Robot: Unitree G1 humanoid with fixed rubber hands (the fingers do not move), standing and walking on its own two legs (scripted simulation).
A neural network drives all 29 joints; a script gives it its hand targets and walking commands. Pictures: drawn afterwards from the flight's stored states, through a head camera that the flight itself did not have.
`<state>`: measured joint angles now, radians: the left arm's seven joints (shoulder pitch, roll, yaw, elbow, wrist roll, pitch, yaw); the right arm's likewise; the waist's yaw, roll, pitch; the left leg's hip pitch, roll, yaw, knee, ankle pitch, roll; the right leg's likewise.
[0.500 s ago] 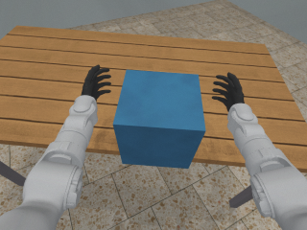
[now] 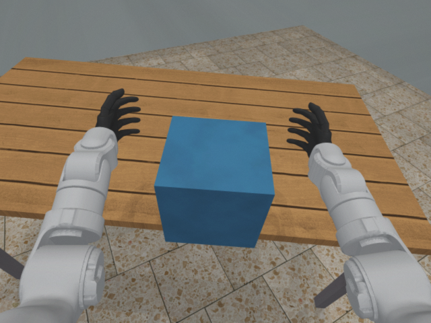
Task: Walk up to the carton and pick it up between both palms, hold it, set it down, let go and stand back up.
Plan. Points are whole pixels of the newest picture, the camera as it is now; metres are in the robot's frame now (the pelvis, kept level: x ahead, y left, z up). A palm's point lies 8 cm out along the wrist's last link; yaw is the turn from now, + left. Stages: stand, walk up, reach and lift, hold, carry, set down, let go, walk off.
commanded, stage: set down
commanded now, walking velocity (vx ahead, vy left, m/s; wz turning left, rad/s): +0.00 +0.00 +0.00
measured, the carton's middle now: (214, 183) +0.41 +0.01 +0.01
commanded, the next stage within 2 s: none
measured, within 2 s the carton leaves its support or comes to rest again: neither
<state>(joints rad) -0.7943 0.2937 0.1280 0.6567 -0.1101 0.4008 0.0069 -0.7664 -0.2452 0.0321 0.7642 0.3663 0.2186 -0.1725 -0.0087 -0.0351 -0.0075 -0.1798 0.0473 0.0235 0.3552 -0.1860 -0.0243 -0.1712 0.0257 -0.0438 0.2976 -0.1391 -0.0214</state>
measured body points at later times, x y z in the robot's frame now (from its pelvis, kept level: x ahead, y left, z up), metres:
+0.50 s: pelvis +0.00 +0.01 +0.00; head +0.01 +0.02 +0.45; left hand +0.33 +0.22 +0.08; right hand +0.32 -0.19 +0.08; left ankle +0.00 +0.13 -0.75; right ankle +0.01 -0.10 -0.75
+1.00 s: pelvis +0.01 +0.01 +0.00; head +0.01 +0.02 +0.45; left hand +0.25 +0.23 +0.03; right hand +0.25 -0.19 +0.03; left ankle +0.00 +0.13 -0.75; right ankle +0.01 -0.10 -0.75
